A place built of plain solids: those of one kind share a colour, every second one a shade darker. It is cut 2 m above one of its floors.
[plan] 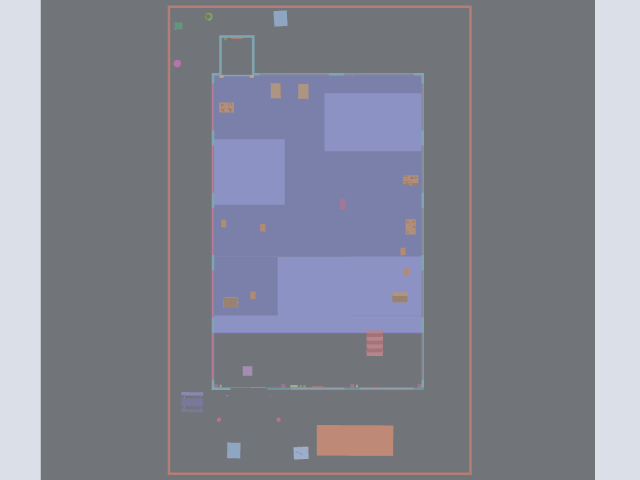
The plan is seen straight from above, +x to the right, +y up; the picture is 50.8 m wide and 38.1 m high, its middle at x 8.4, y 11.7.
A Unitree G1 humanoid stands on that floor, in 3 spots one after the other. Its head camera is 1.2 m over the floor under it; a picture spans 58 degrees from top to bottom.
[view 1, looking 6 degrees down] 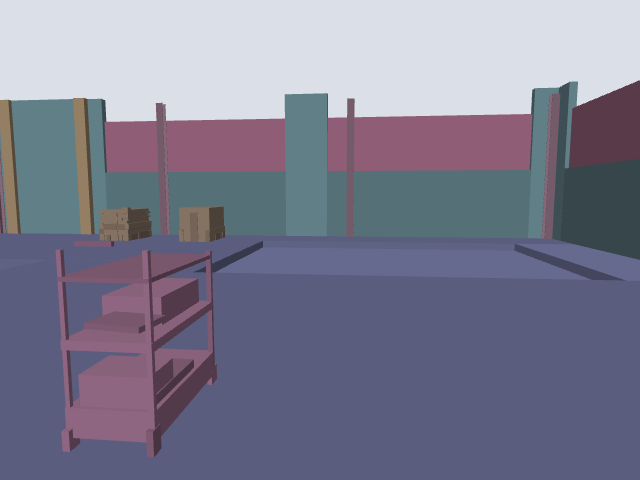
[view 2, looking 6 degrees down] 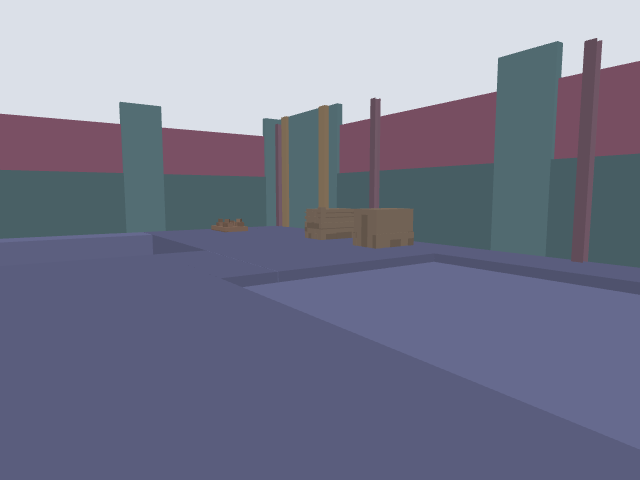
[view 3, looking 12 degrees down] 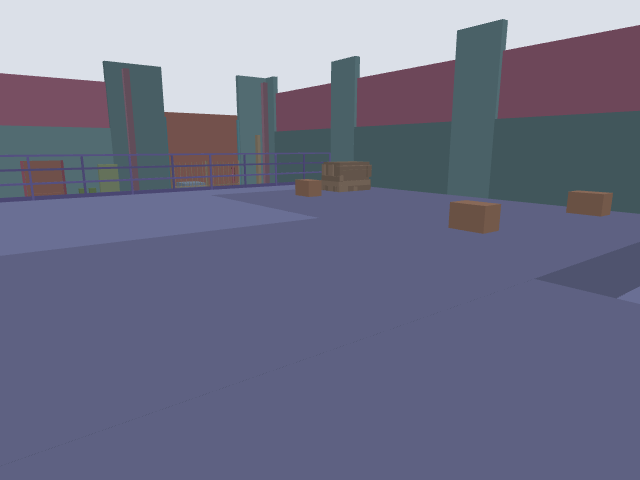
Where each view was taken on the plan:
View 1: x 11.40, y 12.35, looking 96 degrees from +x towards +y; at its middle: raised_floor_bank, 11.48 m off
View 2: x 14.60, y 16.40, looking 145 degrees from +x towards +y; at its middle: raised_floor_bank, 11.47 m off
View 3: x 9.55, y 16.40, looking -127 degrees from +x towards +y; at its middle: raised_floor_bank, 5.77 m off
